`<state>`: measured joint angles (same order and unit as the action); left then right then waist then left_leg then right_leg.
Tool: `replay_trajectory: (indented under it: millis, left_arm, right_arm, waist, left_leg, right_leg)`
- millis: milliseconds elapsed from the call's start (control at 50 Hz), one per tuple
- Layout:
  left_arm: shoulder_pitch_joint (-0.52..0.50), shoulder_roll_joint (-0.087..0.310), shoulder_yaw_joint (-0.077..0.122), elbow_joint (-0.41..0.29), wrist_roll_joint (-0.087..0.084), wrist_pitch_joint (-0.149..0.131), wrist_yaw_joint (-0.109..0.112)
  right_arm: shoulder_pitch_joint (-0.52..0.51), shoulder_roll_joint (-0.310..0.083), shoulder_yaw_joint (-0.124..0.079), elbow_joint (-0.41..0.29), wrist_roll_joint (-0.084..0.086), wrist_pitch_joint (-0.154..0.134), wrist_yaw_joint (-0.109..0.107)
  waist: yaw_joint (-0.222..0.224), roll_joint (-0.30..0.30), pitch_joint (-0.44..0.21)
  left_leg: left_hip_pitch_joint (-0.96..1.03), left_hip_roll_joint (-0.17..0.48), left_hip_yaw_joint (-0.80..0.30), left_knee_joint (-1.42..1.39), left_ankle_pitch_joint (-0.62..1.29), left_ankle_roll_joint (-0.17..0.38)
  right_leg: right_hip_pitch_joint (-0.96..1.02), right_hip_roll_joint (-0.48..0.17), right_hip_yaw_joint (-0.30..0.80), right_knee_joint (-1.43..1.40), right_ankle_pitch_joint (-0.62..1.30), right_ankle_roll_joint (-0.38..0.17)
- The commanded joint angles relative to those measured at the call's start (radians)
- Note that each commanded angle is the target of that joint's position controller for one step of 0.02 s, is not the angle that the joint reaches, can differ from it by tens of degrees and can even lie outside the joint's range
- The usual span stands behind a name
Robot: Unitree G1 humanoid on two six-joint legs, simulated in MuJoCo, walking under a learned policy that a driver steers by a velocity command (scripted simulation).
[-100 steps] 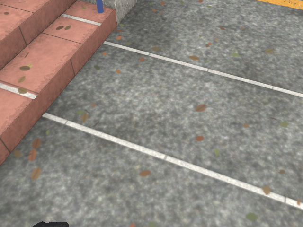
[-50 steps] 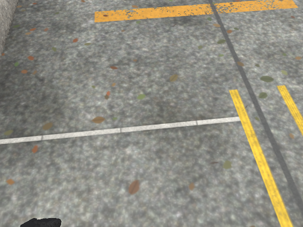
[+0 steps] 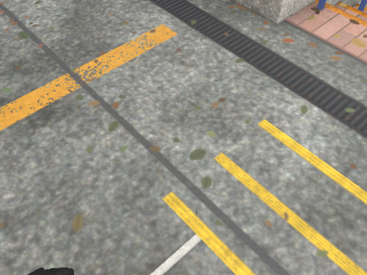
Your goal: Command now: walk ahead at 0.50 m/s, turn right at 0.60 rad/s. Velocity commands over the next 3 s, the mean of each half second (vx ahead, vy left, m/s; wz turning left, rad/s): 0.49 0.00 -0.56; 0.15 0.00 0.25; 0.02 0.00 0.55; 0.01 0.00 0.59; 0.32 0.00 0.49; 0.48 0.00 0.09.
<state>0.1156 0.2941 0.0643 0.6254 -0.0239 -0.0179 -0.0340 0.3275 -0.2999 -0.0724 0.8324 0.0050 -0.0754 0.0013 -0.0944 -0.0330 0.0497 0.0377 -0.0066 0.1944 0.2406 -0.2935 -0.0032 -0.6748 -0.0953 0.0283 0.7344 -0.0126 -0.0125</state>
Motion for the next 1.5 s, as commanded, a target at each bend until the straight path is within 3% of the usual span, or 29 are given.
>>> replay_trajectory:
  millis: [20,60,100,120,140,160,180,220,300,440,560,580,600,620,660,720,800,1000,1020,1040,1060,1080,1120,1240,1380,1440,1460,1480,1500]
  left_arm:
    - [-0.113,0.043,0.005,-0.108,-0.002,-0.016,-0.020]
    - [-0.080,0.077,0.023,-0.113,0.005,-0.010,-0.024]
    - [0.148,0.150,0.068,-0.059,0.004,-0.003,-0.015]
    - [0.330,0.221,0.102,-0.012,0.000,0.008,0.004]
    - [0.294,0.340,0.113,-0.018,-0.013,0.001,0.013]
    - [0.328,0.262,0.089,-0.051,-0.006,-0.017,0.008]
    - [0.296,0.205,0.070,-0.035,0.004,-0.033,0.005]
    - [0.171,0.154,0.051,-0.042,0.005,-0.041,0.008]
    - [0.107,0.137,0.041,-0.047,0.016,-0.048,0.025]
    - [0.213,0.163,0.046,0.025,0.007,-0.037,0.052]
    - [0.217,0.127,0.029,0.075,0.021,-0.022,0.056]
    - [0.222,0.110,0.023,0.069,0.030,-0.024,0.057]
    - [0.315,0.072,0.007,0.062,0.044,-0.030,0.056]
    - [0.442,0.066,-0.001,0.100,0.039,-0.031,0.051]
    - [0.276,0.164,0.021,0.073,0.020,-0.010,0.051]
    - [0.145,0.131,0.022,0.026,0.029,0.017,0.070]
    - [0.166,0.074,0.009,0.043,0.033,0.013,0.085]
    - [0.108,0.094,0.022,0.038,0.018,-0.022,0.055]
    - [0.129,0.147,0.036,0.036,0.030,-0.024,0.060]
    - [0.093,0.238,0.055,0.026,0.058,-0.010,0.067]
    - [0.081,0.204,0.052,0.018,0.083,-0.008,0.064]
    - [0.041,0.149,0.034,0.001,0.074,-0.010,0.066]
    - [-0.021,0.101,0.020,-0.009,0.041,-0.009,0.070]
    - [0.044,0.129,0.030,0.018,0.043,0.018,0.084]
    - [0.024,0.189,0.057,0.033,0.014,0.021,0.060]
    - [0.072,0.146,0.050,0.070,0.000,0.014,0.056]
    - [0.078,0.078,0.028,0.042,0.053,0.011,0.051]
    - [-0.026,0.091,0.028,-0.007,0.057,0.008,0.062]
    - [-0.056,0.134,0.042,-0.005,0.040,0.012,0.067]
  right_arm:
    - [-0.027,-0.186,-0.044,-0.050,0.017,0.002,-0.005]
    - [-0.030,-0.217,-0.053,-0.049,0.027,0.015,-0.010]
    - [-0.049,-0.225,-0.053,-0.057,0.035,0.030,-0.019]
    - [-0.037,-0.185,-0.036,-0.071,0.014,0.026,-0.024]
    - [0.052,-0.036,0.014,-0.136,-0.030,0.003,-0.009]
    - [-0.042,-0.107,0.008,-0.146,0.002,-0.035,0.004]
    - [-0.141,-0.157,-0.006,-0.178,0.039,-0.054,0.011]
    - [-0.151,-0.144,-0.002,-0.168,0.003,-0.067,0.002]
    - [-0.120,-0.122,-0.004,-0.158,-0.020,-0.027,0.004]
    - [-0.349,-0.062,0.023,-0.212,-0.010,-0.030,0.022]
    - [-0.238,-0.109,-0.002,-0.178,-0.025,-0.046,0.041]
    - [-0.164,-0.143,-0.011,-0.162,-0.032,-0.050,0.038]
    - [-0.088,-0.200,-0.016,-0.164,-0.051,-0.050,0.037]
    - [-0.049,-0.175,-0.013,-0.140,-0.036,-0.031,0.042]
    - [-0.114,-0.133,-0.005,-0.165,0.015,0.000,0.042]
    - [-0.184,-0.147,-0.009,-0.188,-0.008,0.031,0.022]
    - [-0.180,-0.157,-0.024,-0.197,-0.009,0.053,0.002]
    - [-0.177,-0.151,-0.037,-0.222,0.019,0.116,-0.029]
    - [-0.148,-0.116,-0.026,-0.223,0.018,0.116,-0.029]
    - [-0.116,-0.070,-0.015,-0.245,0.013,0.109,-0.025]
    - [-0.113,-0.138,-0.035,-0.246,0.007,0.098,-0.024]
    - [-0.089,-0.187,-0.054,-0.226,0.009,0.098,-0.022]
    - [-0.055,-0.168,-0.059,-0.189,0.011,0.122,-0.030]
    - [-0.172,-0.088,-0.026,-0.261,0.022,0.132,-0.013]
    - [-0.170,-0.101,-0.027,-0.292,0.017,0.143,0.015]
    - [-0.070,-0.138,-0.049,-0.264,0.012,0.143,0.011]
    - [-0.039,-0.261,-0.078,-0.282,0.008,0.139,-0.008]
    - [-0.048,-0.280,-0.074,-0.302,-0.026,0.118,0.001]
    - [-0.052,-0.232,-0.061,-0.298,-0.034,0.097,0.007]
  waist:
    - [0.014,0.093,0.037]
    - [0.056,0.123,-0.006]
    - [0.194,0.118,-0.134]
    - [0.273,0.042,-0.226]
    - [0.138,-0.243,-0.306]
    - [0.215,-0.137,-0.441]
    - [0.227,-0.085,-0.293]
    - [0.139,0.014,-0.146]
    - [0.070,-0.006,-0.089]
    - [0.160,-0.035,-0.029]
    - [0.102,-0.069,-0.091]
    - [0.072,-0.024,-0.157]
    - [0.088,0.136,-0.311]
    - [0.103,0.317,-0.437]
    - [0.065,0.141,-0.290]
    - [0.093,0.094,-0.127]
    - [0.110,0.162,-0.176]
    - [0.120,0.185,-0.142]
    - [0.113,0.119,-0.162]
    - [0.061,-0.148,-0.134]
    - [0.082,-0.216,-0.130]
    - [0.071,-0.138,-0.122]
    - [0.057,-0.082,-0.096]
    - [0.129,-0.130,-0.106]
    - [0.121,-0.154,-0.123]
    - [0.073,-0.040,-0.141]
    - [0.096,0.268,-0.161]
    - [0.039,0.333,-0.168]
    - [0.020,0.216,-0.168]
  left_leg:
    - [0.007,0.281,-0.064,-0.053,0.471,0.136]
    - [0.053,0.286,-0.025,0.065,0.793,0.117]
    - [-0.015,0.252,0.025,0.385,0.979,0.079]
    - [-0.251,0.215,0.024,0.677,0.724,0.037]
    - [-0.708,0.018,-0.038,1.035,-0.241,-0.023]
    - [-0.815,-0.007,-0.271,1.151,-0.306,-0.013]
    - [-0.892,0.040,-0.280,1.133,-0.204,0.006]
    - [-0.789,0.109,-0.277,0.957,-0.068,0.006]
    - [-0.651,0.121,-0.257,0.803,0.015,-0.046]
    - [-0.525,0.032,-0.228,0.349,0.426,-0.069]
    - [-0.404,-0.002,-0.196,0.218,0.388,0.051]
    - [-0.259,0.037,-0.224,0.224,0.627,0.084]
    - [0.055,0.218,-0.436,0.306,0.965,0.203]
    - [0.235,0.386,-0.731,0.253,1.000,0.357]
    - [0.088,0.322,-0.742,0.155,0.503,0.305]
    - [-0.214,0.226,-0.620,0.071,0.339,0.247]
    - [-0.284,0.168,-0.548,0.069,0.407,0.241]
    - [-0.352,0.091,-0.658,0.142,0.110,0.149]
    - [-0.419,0.045,-0.614,0.234,-0.003,0.100]
    - [-0.591,-0.100,-0.422,0.436,-0.219,0.035]
    - [-0.636,-0.101,-0.332,0.684,-0.328,-0.010]
    - [-0.634,-0.063,-0.342,0.815,-0.282,-0.034]
    - [-0.662,-0.044,-0.322,0.925,-0.179,-0.072]
    - [-0.658,0.014,-0.234,0.777,-0.099,-0.122]
    - [-0.427,0.022,-0.142,0.445,-0.073,-0.051]
    - [-0.155,0.009,-0.186,0.147,0.241,0.043]
    - [0.032,0.265,-0.526,0.149,0.648,0.145]
    - [-0.035,0.414,-0.724,0.128,0.737,0.352]
    - [-0.055,0.369,-0.657,0.111,0.660,0.355]
  right_leg:
    - [0.025,0.021,-0.051,-0.086,-0.025,-0.031]
    - [0.123,0.079,-0.104,-0.107,-0.134,-0.071]
    - [0.446,0.160,-0.141,-0.180,-0.125,-0.134]
    - [0.766,0.099,-0.001,-0.197,-0.112,-0.185]
    - [1.077,-0.170,0.569,-0.269,-0.279,-0.367]
    - [1.118,-0.234,0.808,-0.413,-0.424,-0.409]
    - [1.025,-0.207,0.664,-0.439,-0.350,-0.355]
    - [0.741,-0.126,0.459,-0.449,-0.151,-0.296]
    - [0.497,-0.067,0.326,-0.508,0.074,-0.299]
    - [0.400,0.010,0.220,-0.484,-0.023,-0.211]
    - [0.596,-0.022,0.218,-0.215,0.331,-0.127]
    - [0.567,0.036,0.174,-0.073,0.336,-0.087]
    - [0.372,0.113,0.136,0.200,0.024,-0.024]
    - [0.193,0.192,0.082,0.466,-0.619,0.052]
    - [0.068,0.126,0.105,0.563,-0.572,0.076]
    - [0.102,0.083,0.078,0.424,-0.463,0.067]
    - [0.222,0.113,0.052,0.176,-0.420,0.080]
    - [0.456,0.128,0.060,-0.328,-0.158,0.041]
    - [0.557,0.001,0.149,-0.385,-0.138,-0.005]
    - [0.599,-0.200,0.378,-0.428,-0.034,-0.131]
    - [0.534,-0.304,0.483,-0.449,0.063,-0.237]
    - [0.519,-0.277,0.418,-0.432,0.087,-0.240]
    - [0.533,-0.172,0.256,-0.398,0.084,-0.172]
    - [0.632,-0.162,0.109,-0.388,0.204,-0.207]
    - [0.590,-0.215,0.043,-0.343,0.220,-0.196]
    - [0.442,-0.144,-0.073,-0.148,0.021,-0.058]
    - [0.165,-0.026,-0.176,0.153,-0.413,0.052]
    - [0.007,0.097,-0.056,0.357,-0.685,0.093]
    - [0.001,0.072,0.024,0.459,-0.653,0.089]
